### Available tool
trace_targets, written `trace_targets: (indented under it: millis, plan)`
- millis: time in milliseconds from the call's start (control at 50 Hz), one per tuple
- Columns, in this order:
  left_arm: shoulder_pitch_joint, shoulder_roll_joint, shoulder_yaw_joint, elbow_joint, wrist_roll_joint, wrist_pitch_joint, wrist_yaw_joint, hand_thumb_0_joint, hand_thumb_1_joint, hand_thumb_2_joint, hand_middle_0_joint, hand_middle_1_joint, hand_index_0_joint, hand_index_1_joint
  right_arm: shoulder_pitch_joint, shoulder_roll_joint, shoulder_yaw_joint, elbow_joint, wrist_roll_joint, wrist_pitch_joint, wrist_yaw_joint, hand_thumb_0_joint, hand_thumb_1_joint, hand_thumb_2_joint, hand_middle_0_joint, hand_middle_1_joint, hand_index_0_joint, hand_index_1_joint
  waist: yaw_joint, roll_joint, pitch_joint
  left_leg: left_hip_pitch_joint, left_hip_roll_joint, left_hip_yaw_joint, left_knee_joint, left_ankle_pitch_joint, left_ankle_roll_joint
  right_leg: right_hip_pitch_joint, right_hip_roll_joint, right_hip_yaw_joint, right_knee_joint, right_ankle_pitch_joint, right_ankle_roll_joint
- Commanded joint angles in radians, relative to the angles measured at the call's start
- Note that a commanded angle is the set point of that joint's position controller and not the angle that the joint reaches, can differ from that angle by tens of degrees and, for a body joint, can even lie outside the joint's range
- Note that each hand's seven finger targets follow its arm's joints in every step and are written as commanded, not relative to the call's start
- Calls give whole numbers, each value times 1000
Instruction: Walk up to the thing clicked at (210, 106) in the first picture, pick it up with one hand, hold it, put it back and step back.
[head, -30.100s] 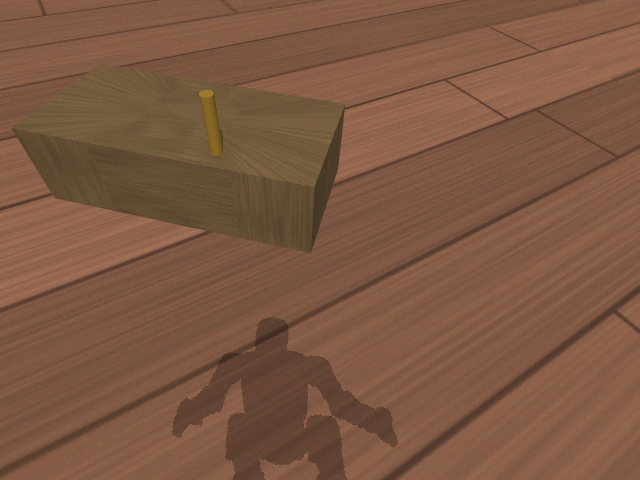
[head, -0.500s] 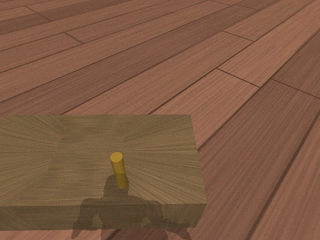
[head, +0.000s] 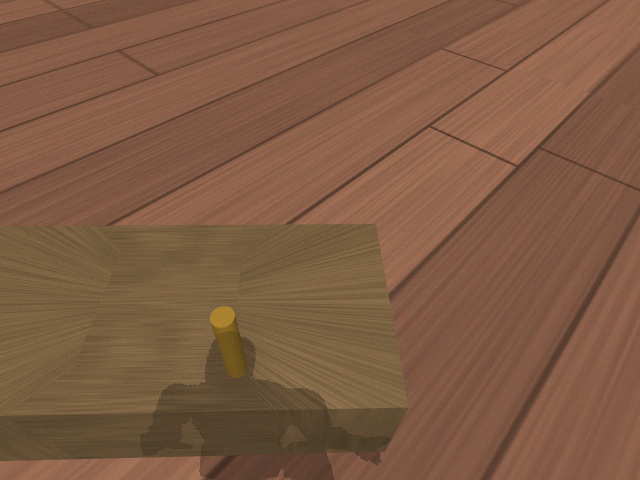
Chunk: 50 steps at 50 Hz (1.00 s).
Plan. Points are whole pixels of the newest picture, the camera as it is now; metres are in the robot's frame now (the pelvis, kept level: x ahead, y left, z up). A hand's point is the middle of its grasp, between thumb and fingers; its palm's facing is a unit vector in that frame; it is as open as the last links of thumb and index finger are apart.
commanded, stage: stand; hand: left
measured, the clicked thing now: (230, 345) +0.45 +0.18 -0.31
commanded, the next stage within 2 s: none
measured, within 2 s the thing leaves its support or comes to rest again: neither
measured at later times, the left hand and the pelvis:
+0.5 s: hand out of the picture +0.07 +0.25 -0.15, palm faces -0.01 -0.93 -0.36, open 9.0 cm; pelvis +0.00 -0.01 +0.00, yaw +0 degrees
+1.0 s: hand out of the picture +0.08 +0.24 -0.15, palm faces -0.03 -0.94 -0.35, open 7.4 cm; pelvis +0.00 -0.01 +0.00, yaw -1 degrees
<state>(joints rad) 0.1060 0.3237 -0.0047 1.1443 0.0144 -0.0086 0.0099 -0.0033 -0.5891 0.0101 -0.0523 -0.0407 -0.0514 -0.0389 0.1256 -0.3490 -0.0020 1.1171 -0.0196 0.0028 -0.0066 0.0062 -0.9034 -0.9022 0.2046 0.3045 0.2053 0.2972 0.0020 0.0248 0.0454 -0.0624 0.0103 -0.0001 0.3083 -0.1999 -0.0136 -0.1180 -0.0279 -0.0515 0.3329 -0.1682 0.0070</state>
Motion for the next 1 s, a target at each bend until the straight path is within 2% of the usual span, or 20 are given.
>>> trace_targets:
  millis: [0,40,60,120,140,220,280,380,480,700,880,980]
  plan:
    - [-48,216,39,-55,1,-18,16,0,-611,10,-41,-40,-40,-40,-38,-193,-32,-55,4,-21,-17,0,-896,-902,201,301,201,301,1,-27,-89,-13,113,-84,-42,234,17,64,-114,92,-31,250,-19]
    - [-52,219,41,-53,-1,-18,16,0,-451,170,-200,-200,-200,-200,-36,-198,-33,-54,4,-20,-16,0,-900,-900,200,300,200,300,-1,-28,-90,-13,115,-82,-44,217,17,71,-115,96,-33,238,-18]
    - [-52,219,41,-54,-1,-18,15,0,-371,250,-200,-280,-200,-280,-37,-198,-33,-54,3,-20,-17,0,-900,-900,200,300,200,300,0,-27,-89,-8,114,-78,-41,227,16,62,-116,100,-34,251,-20]
    - [-58,218,43,-57,-1,-16,14,0,-131,490,-200,-300,-200,-301,-37,-202,-32,-54,3,-21,-18,0,-900,-900,200,300,200,300,1,-17,-75,-26,114,-80,-52,208,13,68,-116,100,-37,230,-19]
    - [-55,213,42,-55,1,-15,14,0,-51,570,-200,-300,-200,-301,-42,-194,-31,-54,3,-19,-17,0,-900,-900,200,300,200,300,4,-23,-54,-40,114,-84,-61,169,13,50,-110,95,-45,174,-16]
    - [-65,227,48,-53,0,-14,11,0,269,890,-200,-300,-200,-301,-39,-200,-34,-52,1,-21,-16,0,-900,-900,200,300,200,300,2,-27,-40,-42,115,-84,-72,124,16,39,-110,105,-57,119,-24]
    - [-58,223,47,-55,0,-18,10,0,509,900,-200,-300,-200,-301,-45,-194,-36,-54,2,-22,-12,0,-900,-900,200,300,200,300,4,-33,-37,-43,114,-85,-71,117,17,33,-106,105,-64,86,-23]
    - [-66,229,49,-63,1,-18,8,0,900,900,-200,-300,-200,-301,-42,-196,-38,-56,1,-23,-11,0,-900,-900,200,300,200,300,0,-18,-52,-42,114,-80,-71,105,16,30,-110,113,-63,95,-29]
    - [-51,228,46,-64,0,-22,7,0,900,900,-200,-300,-200,-301,-40,-198,-40,-56,2,-25,-10,0,-900,-900,200,300,200,300,1,-24,-76,-22,117,-79,-62,142,17,39,-110,109,-53,148,-28]
    - [-42,229,46,-59,-1,-21,5,0,900,900,-200,-300,-200,-301,-28,-196,-38,-49,3,-21,-7,0,-900,-900,200,300,200,300,2,-34,-27,-43,115,-80,-67,73,20,3,-101,121,-74,32,-27]
    - [-48,231,47,-66,-5,-23,3,0,900,900,-200,-300,-200,-301,-26,-201,-36,-54,2,-26,-9,0,-900,-900,200,300,200,300,-2,-20,-64,-29,123,-73,-58,135,18,38,-110,125,-48,165,-35]
    - [-45,230,46,-64,-6,-22,2,0,900,900,-200,-300,-200,-301,-21,-204,-34,-48,4,-25,-9,0,-900,-900,200,300,200,300,2,-25,-51,-35,122,-75,-63,120,16,29,-103,122,-52,135,-29]
